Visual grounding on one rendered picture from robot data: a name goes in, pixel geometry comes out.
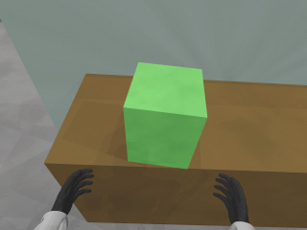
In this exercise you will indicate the left robot hand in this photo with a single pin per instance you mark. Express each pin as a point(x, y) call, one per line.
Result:
point(70, 190)

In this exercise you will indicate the pedestal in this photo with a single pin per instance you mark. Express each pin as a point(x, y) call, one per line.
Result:
point(255, 132)

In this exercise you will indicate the right robot hand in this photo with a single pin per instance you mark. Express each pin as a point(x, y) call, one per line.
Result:
point(235, 200)

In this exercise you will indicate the carton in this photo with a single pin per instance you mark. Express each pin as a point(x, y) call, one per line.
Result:
point(164, 114)

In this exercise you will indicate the robot left forearm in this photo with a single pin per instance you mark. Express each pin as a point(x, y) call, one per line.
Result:
point(53, 220)

